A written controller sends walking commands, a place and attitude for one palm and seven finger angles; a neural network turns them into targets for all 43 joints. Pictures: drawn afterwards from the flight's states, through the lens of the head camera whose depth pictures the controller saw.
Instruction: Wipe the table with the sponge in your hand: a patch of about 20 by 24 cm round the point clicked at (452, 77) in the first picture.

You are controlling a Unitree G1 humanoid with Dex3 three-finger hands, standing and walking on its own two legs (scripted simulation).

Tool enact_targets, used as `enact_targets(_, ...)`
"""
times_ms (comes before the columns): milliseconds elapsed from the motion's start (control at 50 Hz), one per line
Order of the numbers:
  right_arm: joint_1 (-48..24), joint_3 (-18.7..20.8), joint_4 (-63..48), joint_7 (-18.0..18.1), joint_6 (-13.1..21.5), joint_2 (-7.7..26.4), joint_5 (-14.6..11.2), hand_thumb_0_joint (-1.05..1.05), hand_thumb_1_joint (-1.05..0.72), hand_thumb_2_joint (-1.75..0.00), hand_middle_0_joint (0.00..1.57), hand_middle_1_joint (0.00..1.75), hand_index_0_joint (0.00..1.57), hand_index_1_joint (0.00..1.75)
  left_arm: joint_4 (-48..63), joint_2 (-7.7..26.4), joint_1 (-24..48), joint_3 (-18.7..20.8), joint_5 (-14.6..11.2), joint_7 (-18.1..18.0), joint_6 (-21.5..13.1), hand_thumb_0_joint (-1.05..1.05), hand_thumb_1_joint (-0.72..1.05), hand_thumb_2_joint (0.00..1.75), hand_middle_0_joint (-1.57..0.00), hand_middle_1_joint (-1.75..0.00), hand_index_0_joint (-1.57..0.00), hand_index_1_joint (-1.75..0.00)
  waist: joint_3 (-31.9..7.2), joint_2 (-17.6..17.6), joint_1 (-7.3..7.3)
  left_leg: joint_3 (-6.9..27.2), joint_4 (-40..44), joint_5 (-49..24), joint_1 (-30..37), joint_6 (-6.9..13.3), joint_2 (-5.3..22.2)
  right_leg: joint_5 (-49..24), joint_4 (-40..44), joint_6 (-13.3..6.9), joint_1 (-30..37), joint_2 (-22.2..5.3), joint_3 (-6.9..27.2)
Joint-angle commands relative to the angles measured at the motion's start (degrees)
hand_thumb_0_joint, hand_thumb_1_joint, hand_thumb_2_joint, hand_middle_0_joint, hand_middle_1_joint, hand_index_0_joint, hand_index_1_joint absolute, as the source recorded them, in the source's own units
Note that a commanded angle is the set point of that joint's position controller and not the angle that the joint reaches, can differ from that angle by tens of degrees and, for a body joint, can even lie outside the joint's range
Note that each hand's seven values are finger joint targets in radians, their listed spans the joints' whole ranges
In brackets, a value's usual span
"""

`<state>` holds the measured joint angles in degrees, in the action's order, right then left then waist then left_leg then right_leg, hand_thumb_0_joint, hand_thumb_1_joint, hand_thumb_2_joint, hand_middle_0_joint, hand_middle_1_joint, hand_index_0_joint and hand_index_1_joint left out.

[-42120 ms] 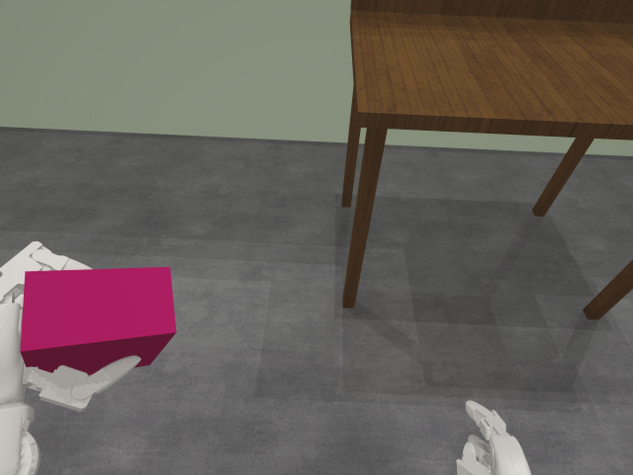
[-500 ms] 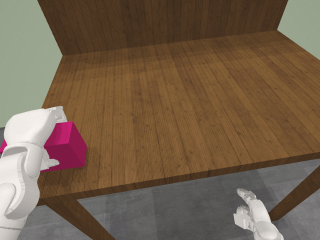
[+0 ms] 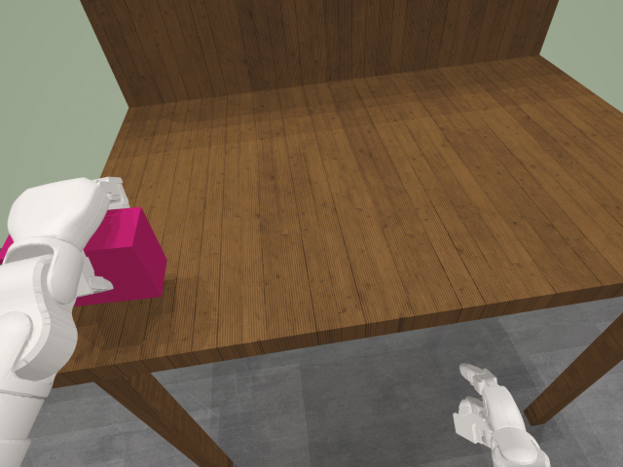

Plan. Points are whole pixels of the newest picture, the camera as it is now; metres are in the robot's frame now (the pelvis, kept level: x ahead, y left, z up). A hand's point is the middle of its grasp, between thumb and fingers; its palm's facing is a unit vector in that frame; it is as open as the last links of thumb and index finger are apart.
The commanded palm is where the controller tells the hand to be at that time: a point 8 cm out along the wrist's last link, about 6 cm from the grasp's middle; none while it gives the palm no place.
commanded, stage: lift the sponge slowly off the table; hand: left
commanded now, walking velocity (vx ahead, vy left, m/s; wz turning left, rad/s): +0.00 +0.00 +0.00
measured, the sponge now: (99, 267) +0.28 +0.33 +0.12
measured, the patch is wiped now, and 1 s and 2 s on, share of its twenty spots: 0.95 0.95 0.95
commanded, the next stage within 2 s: bring the sponge back beside the body in 0.94 s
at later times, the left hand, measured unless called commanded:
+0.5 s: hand (78, 224) +0.28 +0.31 +0.20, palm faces +0.07 +0.01 -1.00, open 10.2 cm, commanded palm +0.25 +0.32 +0.27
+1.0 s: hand (81, 196) +0.29 +0.30 +0.23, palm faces +0.10 +0.01 -0.99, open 10.2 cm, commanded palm +0.25 +0.31 +0.29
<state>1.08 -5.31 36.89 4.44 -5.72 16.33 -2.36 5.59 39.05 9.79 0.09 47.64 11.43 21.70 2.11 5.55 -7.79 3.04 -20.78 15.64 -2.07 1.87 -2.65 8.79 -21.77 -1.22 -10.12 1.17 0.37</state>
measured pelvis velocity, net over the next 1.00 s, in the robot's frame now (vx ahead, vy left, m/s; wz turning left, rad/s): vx -0.01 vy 0.00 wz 0.00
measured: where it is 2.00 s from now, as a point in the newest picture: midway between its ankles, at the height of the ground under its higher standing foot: outside the picture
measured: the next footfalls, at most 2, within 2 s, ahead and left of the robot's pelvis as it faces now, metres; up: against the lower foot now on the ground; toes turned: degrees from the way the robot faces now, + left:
none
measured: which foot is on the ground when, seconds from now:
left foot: down 0.00-1.00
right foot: down 0.00-1.00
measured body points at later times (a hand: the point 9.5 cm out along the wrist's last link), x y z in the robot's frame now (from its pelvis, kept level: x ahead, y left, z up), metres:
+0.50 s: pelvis -0.01 -0.01 +0.00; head -0.01 -0.05 +0.45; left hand +0.27 +0.31 +0.25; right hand +0.24 -0.21 -0.09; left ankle -0.05 +0.10 -0.74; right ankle +0.04 -0.11 -0.74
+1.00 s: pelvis -0.01 +0.00 +0.00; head +0.00 -0.05 +0.45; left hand +0.28 +0.30 +0.28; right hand +0.24 -0.20 -0.09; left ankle -0.05 +0.10 -0.74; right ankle +0.04 -0.11 -0.74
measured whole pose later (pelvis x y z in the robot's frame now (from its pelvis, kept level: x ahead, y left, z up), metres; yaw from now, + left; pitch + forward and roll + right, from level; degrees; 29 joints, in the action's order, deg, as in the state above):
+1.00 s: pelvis -0.01 +0.00 +0.00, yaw +0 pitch -3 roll +0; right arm 2.0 -5.4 35.4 4.7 -5.8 17.3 -2.9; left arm 6.1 43.4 18.8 1.1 45.9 18.5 21.8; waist 1.6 6.3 -7.7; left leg 2.7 -22.1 15.7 -3.7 1.7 -2.8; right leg 8.9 -23.5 -1.3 -12.0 1.0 0.6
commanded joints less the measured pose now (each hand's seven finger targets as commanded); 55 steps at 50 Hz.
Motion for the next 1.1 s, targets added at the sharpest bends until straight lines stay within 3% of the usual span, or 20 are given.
enact_targets(0, -10.6, 2.6, -9.8, 0.6, 3.6, 6.0, 0.6, 0.00, -0.90, -0.90, 0.20, 0.30, 0.20, 0.30, 9.9, 17.3, 18.9, 10.7, 1.8, -1.7, -1.9, 0.00, 0.10, 1.30, -1.20, -1.60, -1.20, -1.60, -16.2, -0.8, 0.23, -1.1, 2.2, -19.2, -6.1, 0.0, 0.2, -9.7, -0.5, -3.2, 14.8, -0.5, 1.1)
enact_targets(80, -10.3, 2.7, -10.8, 0.2, 3.7, 6.3, 0.6, 0.00, -0.90, -0.90, 0.20, 0.30, 0.20, 0.30, 12.9, 21.0, 18.1, 14.7, 1.3, -1.8, -2.7, 0.00, 0.10, 1.30, -1.20, -1.60, -1.20, -1.60, -18.0, -0.2, -1.01, -0.8, 1.4, -20.4, -6.8, -0.2, 0.1, -11.2, -1.7, -3.4, 16.4, -1.0, 2.0)
enact_targets(160, -12.1, 3.2, -11.3, 0.0, 3.7, 6.7, -0.2, 0.00, -0.90, -0.90, 0.20, 0.30, 0.20, 0.30, 13.6, 20.8, 14.6, 15.6, -0.5, -1.9, -2.4, 0.00, 0.10, 1.30, -1.20, -1.60, -1.20, -1.60, -15.2, -0.9, -0.63, -0.1, 1.4, -18.6, -7.1, -0.2, 0.5, -10.4, -0.9, -3.6, 14.2, 0.0, 4.4)
enact_targets(240, -10.2, 3.2, -9.9, 0.4, 2.9, 7.3, 0.0, 0.00, -0.90, -0.90, 0.20, 0.30, 0.20, 0.30, 8.6, 20.5, 17.8, 13.7, -0.5, -1.5, -1.0, 0.00, 0.10, 1.30, -1.20, -1.60, -1.20, -1.60, -12.3, -2.4, 0.17, -1.2, 1.8, -16.3, -8.1, -0.1, 0.4, -8.0, 0.1, -2.7, 12.4, -0.8, 2.3)
enact_targets(360, -12.7, 2.9, -11.0, 1.1, 4.3, 7.0, -0.7, 0.00, -0.90, -0.90, 0.20, 0.30, 0.20, 0.30, 11.4, 21.3, 25.4, 12.2, 0.2, -0.1, -1.4, 0.00, 0.10, 1.30, -1.20, -1.60, -1.20, -1.60, -16.0, 1.2, 0.88, -0.3, 1.7, -14.4, -6.4, 0.2, 0.3, -5.7, 0.2, -3.3, 12.7, -0.5, 4.2)
enact_targets(480, -10.2, 2.4, -10.8, 1.5, 4.2, 6.5, 0.2, 0.00, -0.90, -0.90, 0.20, 0.30, 0.20, 0.30, 8.9, 23.8, 26.1, 14.2, 0.7, 1.2, -2.5, 0.00, 0.10, 1.30, -1.20, -1.60, -1.20, -1.60, -18.1, -1.8, -0.29, -1.1, 0.8, -16.3, -7.0, 0.2, 0.0, -7.4, -1.2, -2.9, 15.0, -2.0, 2.4)
enact_targets(520, -10.5, 2.5, -9.8, 1.4, 3.5, 6.8, -0.1, 0.00, -0.90, -0.90, 0.20, 0.30, 0.20, 0.30, 5.7, 21.4, 25.9, 11.9, -0.1, 1.7, -2.4, 0.00, 0.10, 1.30, -1.20, -1.60, -1.20, -1.60, -13.0, -1.9, 0.67, -1.0, 1.9, -14.1, -7.7, 0.1, 0.5, -5.5, 0.6, -2.7, 11.8, -1.3, 1.9)
enact_targets(560, -12.0, 2.7, -10.6, 1.1, 3.8, 7.3, -0.6, 0.00, -0.90, -0.90, 0.20, 0.30, 0.20, 0.30, 6.8, 24.9, 26.5, 14.7, 0.1, 1.7, -2.0, 0.00, 0.10, 1.30, -1.20, -1.60, -1.20, -1.60, -13.8, -0.3, 0.34, -0.2, 1.6, -13.6, -7.8, 0.0, 0.7, -4.4, 0.5, -3.3, 11.2, -0.6, 4.5)
enact_targets(580, -10.5, 2.2, -10.9, 1.2, 3.7, 6.8, 0.1, 0.00, -0.90, -0.90, 0.20, 0.30, 0.20, 0.30, 6.5, 24.1, 29.2, 13.7, 0.5, 1.7, -1.7, 0.00, 0.10, 1.30, -1.20, -1.60, -1.20, -1.60, -16.3, -1.2, -0.36, -1.0, 1.2, -15.5, -8.1, 0.0, 0.4, -6.3, -0.9, -3.1, 13.7, -2.1, 2.5)
enact_targets(640, -10.7, 2.5, -10.2, 1.1, 3.0, 7.0, -0.2, 0.00, -0.90, -0.90, 0.20, 0.30, 0.20, 0.30, 4.9, 22.6, 29.4, 11.9, -0.1, 2.6, -1.3, 0.00, 0.10, 1.30, -1.20, -1.60, -1.20, -1.60, -13.9, -0.9, 0.35, -1.1, 1.9, -14.4, -7.9, -0.1, 0.5, -5.8, 0.3, -2.8, 11.8, -1.4, 2.0)
enact_targets(660, -12.5, 2.6, -11.5, 0.8, 3.7, 7.0, -0.7, 0.00, -0.90, -0.90, 0.20, 0.30, 0.20, 0.30, 7.8, 23.4, 29.1, 12.8, 0.0, 2.7, -1.1, 0.00, 0.10, 1.30, -1.20, -1.60, -1.20, -1.60, -15.9, 0.2, 0.23, -0.2, 1.6, -14.3, -7.4, 0.0, 0.7, -5.6, 0.0, -3.3, 12.2, -0.8, 4.2)
enact_targets(680, -10.5, 2.2, -11.3, 0.9, 3.6, 6.8, -0.1, 0.00, -0.90, -0.90, 0.20, 0.30, 0.20, 0.30, 7.3, 24.2, 31.4, 12.9, 0.7, 2.9, -0.8, 0.00, 0.10, 1.30, -1.20, -1.60, -1.20, -1.60, -18.6, -0.4, -0.28, -1.1, 1.0, -16.3, -7.3, 0.1, 0.2, -7.0, -1.2, -2.9, 14.2, -2.0, 2.2)
enact_targets(720, -10.6, 2.4, -10.8, 1.0, 3.4, 6.8, -0.2, 0.00, -0.90, -0.90, 0.20, 0.30, 0.20, 0.30, 7.1, 21.4, 30.6, 10.5, 0.0, 3.6, -0.8, 0.00, 0.10, 1.30, -1.20, -1.60, -1.20, -1.60, -16.6, 0.1, 0.36, -0.9, 1.7, -16.0, -7.0, 0.0, 0.5, -7.5, -0.4, -2.9, 13.0, -1.4, 1.6)
enact_targets(760, -12.7, 2.4, -11.9, 0.8, 4.0, 7.0, -0.8, 0.00, -0.90, -0.90, 0.20, 0.30, 0.20, 0.30, 9.4, 22.7, 30.2, 11.6, 0.2, 4.0, -0.5, 0.00, 0.10, 1.30, -1.20, -1.60, -1.20, -1.60, -16.7, 0.8, 0.31, -0.1, 1.6, -15.2, -7.0, 0.1, 0.8, -6.5, -0.5, -3.3, 12.2, -0.8, 3.6)
enact_targets(840, -10.3, 2.5, -11.1, 1.0, 3.3, 7.0, -0.1, 0.00, -0.90, -0.90, 0.20, 0.30, 0.20, 0.30, 7.1, 23.2, 30.5, 12.1, 0.4, 4.5, -0.5, 0.00, 0.10, 1.30, -1.20, -1.60, -1.20, -1.60, -16.2, -2.3, -0.28, -0.8, 1.8, -16.3, -7.5, 0.1, 0.6, -7.5, -0.8, -2.8, 12.7, -1.3, 1.4)
enact_targets(880, -10.0, 2.0, -12.0, 0.7, 3.7, 6.4, 0.0, 0.00, -0.90, -0.90, 0.20, 0.30, 0.20, 0.30, 10.0, 23.2, 32.5, 12.2, 1.2, 4.2, -0.2, 0.00, 0.10, 1.30, -1.20, -1.60, -1.20, -1.60, -20.3, -1.4, -0.85, -0.9, 1.0, -19.1, -6.6, 0.1, 0.3, -9.1, -2.0, -3.1, 14.8, -1.9, 1.6)
enact_targets(960, -12.3, 2.5, -12.0, 0.1, 3.5, 6.9, -0.8, 0.00, -0.90, -0.90, 0.20, 0.30, 0.20, 0.30, 10.5, 22.8, 27.2, 13.0, 0.1, 4.3, 0.5, 0.00, 0.10, 1.30, -1.20, -1.60, -1.20, -1.60, -16.6, -0.6, -0.42, 0.0, 1.3, -18.5, -6.9, -0.2, 1.1, -9.1, -1.1, -3.4, 12.0, -0.4, 3.5)
enact_targets(980, -9.9, 2.0, -12.4, 0.1, 3.3, 6.4, 0.1, 0.00, -0.90, -0.90, 0.20, 0.30, 0.20, 0.30, 11.2, 22.5, 28.9, 12.7, 0.5, 4.2, 0.7, 0.00, 0.10, 1.30, -1.20, -1.60, -1.20, -1.60, -19.0, -2.0, -1.27, -0.9, 1.0, -19.9, -7.2, -0.2, 0.7, -10.2, -2.2, -3.1, 14.3, -1.8, 1.5)
enact_targets(1020, -10.5, 2.3, -11.5, 0.0, 2.5, 7.0, -0.3, 0.00, -0.90, -0.90, 0.20, 0.30, 0.20, 0.30, 8.7, 21.9, 26.7, 12.0, -0.1, 4.3, 1.2, 0.00, 0.10, 1.30, -1.20, -1.60, -1.20, -1.60, -15.2, -2.7, -0.67, -0.9, 1.8, -17.9, -8.1, -0.3, 1.0, -9.1, -1.2, -2.8, 12.6, -1.1, 1.2)
enact_targets(1080, -10.6, 2.0, -13.1, -0.2, 2.9, 6.2, 0.1, 0.00, -0.90, -0.90, 0.20, 0.30, 0.20, 0.30, 14.7, 23.0, 26.8, 13.6, 0.3, 3.9, 1.9, 0.00, 0.10, 1.30, -1.20, -1.60, -1.20, -1.60, -20.1, -1.1, -1.83, -1.1, 0.6, -20.5, -7.1, 0.0, 0.4, -10.8, -2.9, -3.1, 14.9, -1.9, 1.8)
